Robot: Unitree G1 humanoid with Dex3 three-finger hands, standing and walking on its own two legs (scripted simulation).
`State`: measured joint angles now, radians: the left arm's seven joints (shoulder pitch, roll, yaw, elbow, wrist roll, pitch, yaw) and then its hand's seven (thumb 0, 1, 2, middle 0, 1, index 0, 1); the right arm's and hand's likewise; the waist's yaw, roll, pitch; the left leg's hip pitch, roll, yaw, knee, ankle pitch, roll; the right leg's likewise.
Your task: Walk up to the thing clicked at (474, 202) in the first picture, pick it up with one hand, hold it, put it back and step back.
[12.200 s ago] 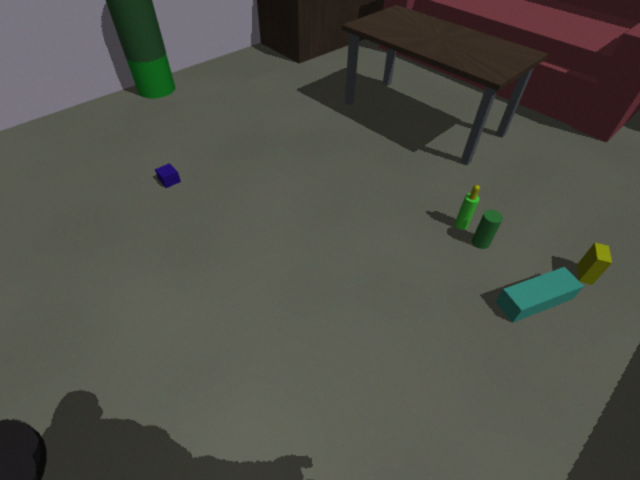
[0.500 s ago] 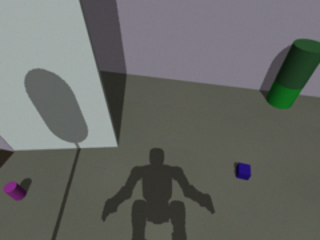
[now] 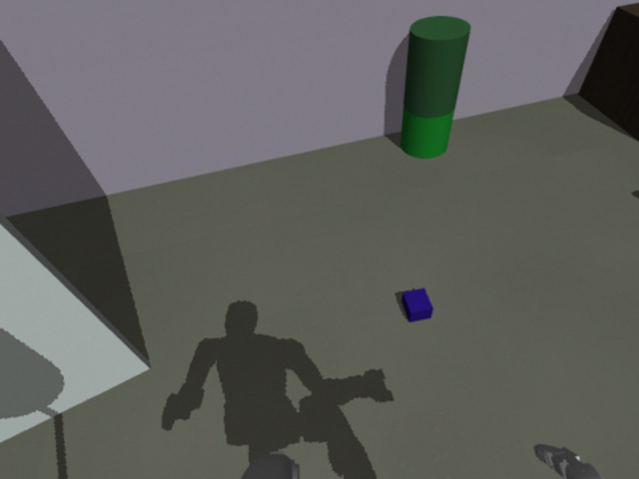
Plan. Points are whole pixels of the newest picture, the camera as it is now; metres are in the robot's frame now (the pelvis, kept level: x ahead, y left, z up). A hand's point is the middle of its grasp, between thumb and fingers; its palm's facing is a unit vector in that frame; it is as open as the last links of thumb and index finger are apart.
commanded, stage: walk up
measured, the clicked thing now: out of the picture -0.18 -1.31 -0.65
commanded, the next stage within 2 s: none
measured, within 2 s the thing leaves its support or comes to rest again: neither
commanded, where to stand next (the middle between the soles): +0.07 +0.06 m, yaw -109 degrees
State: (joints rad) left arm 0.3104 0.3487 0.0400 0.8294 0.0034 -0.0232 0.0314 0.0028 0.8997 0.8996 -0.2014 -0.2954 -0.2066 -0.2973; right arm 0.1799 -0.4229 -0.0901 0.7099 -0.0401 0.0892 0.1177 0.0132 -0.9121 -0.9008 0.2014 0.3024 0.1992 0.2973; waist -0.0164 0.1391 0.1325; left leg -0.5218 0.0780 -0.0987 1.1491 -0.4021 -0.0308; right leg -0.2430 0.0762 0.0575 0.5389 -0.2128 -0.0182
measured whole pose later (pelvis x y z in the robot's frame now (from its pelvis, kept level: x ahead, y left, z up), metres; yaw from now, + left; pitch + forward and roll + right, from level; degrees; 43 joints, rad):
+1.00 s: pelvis +0.07 +0.16 -0.01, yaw -61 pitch -2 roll +0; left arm 0.33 0.44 0.06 0.72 0.03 0.06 -0.04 0.01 0.90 0.90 -0.20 -0.30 -0.21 -0.30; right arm 0.30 -0.43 -0.07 0.78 -0.02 -0.02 0.02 0.01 -0.91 -0.90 0.20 0.30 0.20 0.30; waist 0.00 0.01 0.08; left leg -0.37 0.00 0.07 0.70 -0.30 0.04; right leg -0.37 0.09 0.20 0.81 -0.42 0.01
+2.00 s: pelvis +0.08 +0.12 -0.03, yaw -100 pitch -1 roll -2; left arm 0.23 0.43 0.07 0.77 0.02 0.00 -0.02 0.01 0.90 0.90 -0.20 -0.30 -0.21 -0.30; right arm 0.24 -0.46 -0.05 0.73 -0.03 0.00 0.01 0.01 -0.90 -0.90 0.21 0.30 0.21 0.30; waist -0.02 0.03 0.14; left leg -0.43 0.18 0.08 0.89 -0.42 -0.03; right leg -0.38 0.04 0.00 0.81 -0.42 -0.01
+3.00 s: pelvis +0.09 +0.12 +0.01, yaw -112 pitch -2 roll +1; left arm 0.09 0.36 0.00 1.08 0.01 -0.02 0.01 0.00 0.90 0.90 -0.20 -0.30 -0.21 -0.30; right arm 0.06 -0.38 -0.02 1.08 0.00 0.01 0.03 0.01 -0.91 -0.90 0.20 0.30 0.20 0.30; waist -0.02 0.01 0.08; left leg -0.19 0.06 0.11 0.51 -0.28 -0.02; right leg -0.27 0.06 0.16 0.54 -0.23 0.01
